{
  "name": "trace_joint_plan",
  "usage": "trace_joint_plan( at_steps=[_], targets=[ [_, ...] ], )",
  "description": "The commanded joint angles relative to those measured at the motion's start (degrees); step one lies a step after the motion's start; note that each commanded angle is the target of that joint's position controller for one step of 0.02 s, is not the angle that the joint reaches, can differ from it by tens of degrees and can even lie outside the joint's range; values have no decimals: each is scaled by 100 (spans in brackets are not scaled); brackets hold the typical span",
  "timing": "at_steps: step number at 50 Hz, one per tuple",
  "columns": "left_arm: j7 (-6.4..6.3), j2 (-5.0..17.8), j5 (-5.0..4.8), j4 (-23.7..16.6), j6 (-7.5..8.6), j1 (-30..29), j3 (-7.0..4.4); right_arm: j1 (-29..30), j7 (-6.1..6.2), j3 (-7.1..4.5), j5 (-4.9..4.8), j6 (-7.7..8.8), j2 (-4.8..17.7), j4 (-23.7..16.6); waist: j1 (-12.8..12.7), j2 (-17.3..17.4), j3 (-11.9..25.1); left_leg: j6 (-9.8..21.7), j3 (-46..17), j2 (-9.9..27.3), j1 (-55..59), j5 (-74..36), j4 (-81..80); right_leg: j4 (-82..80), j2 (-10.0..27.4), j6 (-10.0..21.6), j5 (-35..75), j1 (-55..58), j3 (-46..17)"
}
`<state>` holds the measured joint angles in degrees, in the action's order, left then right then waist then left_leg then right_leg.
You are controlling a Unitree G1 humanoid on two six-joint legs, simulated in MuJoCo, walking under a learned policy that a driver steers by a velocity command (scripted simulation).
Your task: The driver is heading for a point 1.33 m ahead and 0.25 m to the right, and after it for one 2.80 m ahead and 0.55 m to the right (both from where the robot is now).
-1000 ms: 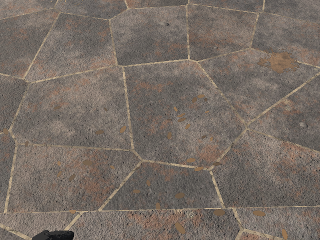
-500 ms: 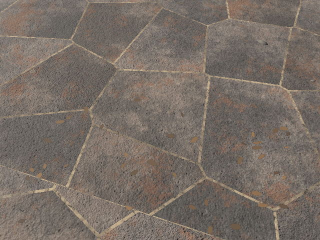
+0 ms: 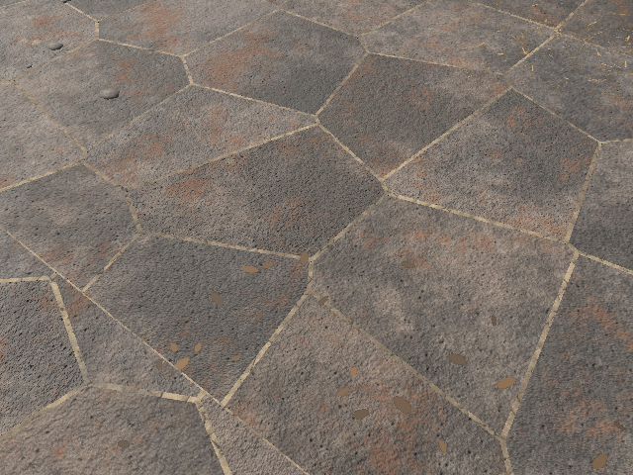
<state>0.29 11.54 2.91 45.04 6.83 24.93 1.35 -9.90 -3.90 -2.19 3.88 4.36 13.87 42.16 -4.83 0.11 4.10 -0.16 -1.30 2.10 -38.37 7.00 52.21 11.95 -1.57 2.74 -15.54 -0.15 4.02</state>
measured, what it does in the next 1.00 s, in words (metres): goes down: left foot, then right foot 0.14 m lower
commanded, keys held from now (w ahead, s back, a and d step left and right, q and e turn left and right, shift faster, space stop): w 1.00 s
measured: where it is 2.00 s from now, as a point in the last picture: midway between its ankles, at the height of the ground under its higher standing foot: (383, 275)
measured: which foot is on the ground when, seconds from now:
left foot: up 0.00-0.18, down 0.20-0.80, up 0.82-1.00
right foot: down 0.00-0.24, up 0.26-0.78, down 0.80-1.00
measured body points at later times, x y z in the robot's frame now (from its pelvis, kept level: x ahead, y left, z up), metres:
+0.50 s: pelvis +0.28 +0.05 +0.00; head +0.30 +0.05 +0.45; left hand +0.42 +0.30 -0.11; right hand +0.24 -0.22 -0.14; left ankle +0.25 +0.13 -0.74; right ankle +0.40 -0.09 -0.69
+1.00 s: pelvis +0.59 -0.04 -0.15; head +0.61 -0.05 +0.30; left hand +0.59 +0.20 -0.29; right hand +0.65 -0.30 -0.28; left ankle +0.54 +0.07 -0.64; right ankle +0.59 -0.14 -0.88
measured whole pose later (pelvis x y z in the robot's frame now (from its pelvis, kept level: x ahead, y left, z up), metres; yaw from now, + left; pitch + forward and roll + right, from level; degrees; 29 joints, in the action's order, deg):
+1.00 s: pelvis +0.59 -0.04 -0.15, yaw +1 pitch +2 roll +0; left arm 1.0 11.4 -0.3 57.8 2.5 19.7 -1.6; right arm -18.3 2.5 -1.8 -2.9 3.4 12.9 50.0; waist 0.5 0.6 0.5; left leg 0.6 1.6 2.9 -46.1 29.6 107.3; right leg 31.1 -0.4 2.7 -17.1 -16.0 3.7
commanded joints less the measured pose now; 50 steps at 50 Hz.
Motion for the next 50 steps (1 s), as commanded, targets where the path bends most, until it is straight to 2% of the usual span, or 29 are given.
trace_joint_plan(
  at_steps=[1, 7, 9, 10, 11, 12, 13, 14, 15, 16, 18, 19, 23, 25, 27, 35, 36, 37, 39, 40, 41, 42, 43, 44, 45, 46, 47, 48, 50],
  targets=[
    [169, 978, 5, -29, 34, 277, -284, 973, -108, 50, -52, 35, 86, -578, -58, -379, -714, 12, 376, 38, -428, -462, -978, -477, 1377, 1157, 2516, -17, -642],
    [295, 1073, 72, 375, -1, 287, -354, 1354, -31, -1, -49, -26, 409, -811, 190, -598, -831, 538, 428, -202, 198, -311, -1755, -154, 1739, 1038, 3385, 513, -536],
    [279, 1308, 97, 462, -14, 191, -414, 1104, 21, -75, -150, -22, 567, -826, 571, -607, -632, 740, 723, -530, 1489, -580, -2016, 426, 1591, 836, 4919, 213, -204],
    [294, 1401, 141, 460, 3, 199, -443, 560, 77, -164, -208, 21, 784, -698, 781, -555, -277, 903, 701, -644, 2703, -715, -1827, 1180, 1334, 568, 5446, -286, 87],
    [296, 1076, 218, 384, 38, 464, -361, -541, 149, -242, -200, 70, 1030, -372, 948, -107, 739, 1385, 121, -264, 4921, -1255, -1276, 2652, 907, 218, 4581, -1483, 264],
    [394, 424, 384, 312, 132, 1227, -87, -2031, 220, -253, -221, 53, 1112, -87, 1240, 956, 2198, 2673, -2575, 1346, 7447, -328, -2142, 4517, 76, -138, 1087, -3331, -35],
    [540, 597, 144, 331, 103, 151, -185, -3081, 267, -196, -1, 90, 837, 351, 1812, 697, 1473, 2392, -3698, 1611, 6991, 451, -3234, 5981, -297, -9, -1426, -4201, -710],
    [496, 677, -31, 99, 126, -601, -266, -2637, 276, -273, -10, 216, 1027, 471, 1564, 624, 2, 1808, -3105, 1502, 5549, 1268, -3546, 6423, 181, 203, -1067, -4803, -1083],
    [340, 905, 62, 126, 145, -814, -325, -1885, 298, -229, -124, 238, 794, 386, 1255, 450, -488, 1706, -2570, 1381, 4322, 1139, -3759, 6222, 508, 265, -702, -4526, -1023],
    [234, 815, 229, 104, 126, -698, -284, -1481, 311, -74, -197, 229, 397, 359, 874, 390, -251, 1690, -2153, 1268, 3701, 592, -3885, 5889, 709, 334, -479, -3992, -1041],
    [176, 407, 282, 106, -26, -696, -129, -729, 328, 62, -170, 237, 2, 201, 359, 194, -275, 1615, -1622, 1194, 2591, -91, -4264, 5357, 965, 218, -384, -3279, -952],
    [99, 852, -297, 213, -273, -252, -388, -681, 321, -193, -444, 148, 739, 248, 120, -21, -328, 1326, -1136, 1006, 2471, -1770, -4061, 4903, 731, -40, -240, -2813, -596],
    [168, 359, -144, 132, -590, -562, -265, -877, 329, -249, -372, 62, 777, 568, 88, 552, -261, 1158, 34, 594, 1814, -2461, -3966, 4283, 555, -227, 1488, -2015, -147],
    [164, 568, -176, -60, -579, -1198, -358, -1005, 311, -202, -409, 92, 576, 625, 260, 441, -449, 1097, -2, 478, 1868, -1554, -3937, 3748, 591, -130, 2518, -2255, -234],
    [133, 845, -104, -377, -488, -1995, -468, -1590, 468, -234, -414, 146, 636, 917, 546, 282, -770, 1204, -650, 963, 3164, -700, -3719, 3343, 853, -47, 2805, -3722, -844],
    [394, 586, -236, -512, -486, -2750, -444, -2002, 774, -209, -81, 42, 577, 985, 1234, -76, -1243, 1064, -804, 757, 3251, 938, -1985, 1113, 940, -51, 3686, -3256, -848],
    [368, 612, -213, -447, -470, -2760, -441, -2028, 797, -209, -63, 16, 595, 978, 1360, -136, -1284, 1045, -818, 699, 3348, 714, -1671, 835, 936, -61, 3686, -3143, -785],
    [268, 227, 633, -194, -449, -2370, -204, -3012, 436, 175, 91, 134, 18, 1436, 1388, -353, -1499, 980, -1140, 857, 3939, 1273, -1508, 286, 1324, -44, 3639, -3475, -934],
    [171, 738, 432, -216, -389, -2376, -413, -3055, 227, 126, -79, 110, 428, 1508, 1199, -492, -1392, 932, -1080, 730, 3603, 400, -899, 135, 1006, 14, 3364, -2503, -365],
    [132, 1165, 223, -53, -293, -1624, -605, -2887, 94, 90, 43, 103, 753, 1412, 760, -569, -796, 749, -708, 346, 2987, -340, -107, 647, 701, 158, 3501, -900, 102],
    [174, 1656, -622, 377, -296, -496, -788, -1721, 369, -173, -555, -32, 952, 1069, 201, -773, -390, 550, -394, 67, 1451, 13, 1719, 1638, 715, 196, 4827, 553, -137],
    [228, 1849, -650, 787, -378, 942, -861, -2692, 429, 32, -690, 31, 384, 1261, -156, -2206, 1303, 15, -61, -593, -650, 3952, 4831, 3241, 1904, 1071, 5696, 3517, -1234],
    [276, 1554, -671, 898, -405, 1484, -790, -2817, 453, 41, -932, 190, 560, 1319, -521, -2137, 2225, -98, -749, -660, -1321, 4344, 6480, 2813, 2504, 1584, 4788, 3799, -2569],
    [267, 1672, -690, 1134, -467, 1606, -835, -2091, 529, -13, -1105, 292, 549, 903, -575, -2027, 2061, -89, -592, -548, -2263, 3711, 6760, 1564, 2873, 1873, 2217, 3559, -3498],
    [121, 1185, -546, 1065, -527, 774, -668, -968, 621, -15, -1041, 268, 460, 537, -360, -716, 832, -23, 182, -104, -2985, 2932, 6428, 701, 2570, 1609, 776, 2530, -3406],
    [20, 1181, -397, 955, -456, 187, -605, -622, 681, -7, -1009, 221, 387, 311, -149, -768, 371, -69, 219, 35, -2986, 2361, 6383, 609, 2749, 1731, 1059, 1604, -3442],
    [7, 851, -283, 874, -373, -376, -463, -630, 700, 9, -761, 128, 282, 271, 224, -123, 185, -33, 134, 283, -2419, 2048, 6256, 608, 2670, 1666, 1525, 401, -3179],
    [20, 726, -283, 869, -328, -683, -405, -744, 682, 23, -600, 12, 42, 286, 512, 4, -69, 56, -22, 441, -1924, 2011, 5785, 587, 2413, 1500, 1462, -585, -2626],
    [35, 540, -301, 974, -228, -1020, -317, -515, 637, 94, -614, -111, -276, 57, 824, -267, -735, 242, -352, 713, -2265, 1746, 5120, 328, 2142, 1144, 881, -1537, -2115]
  ],
)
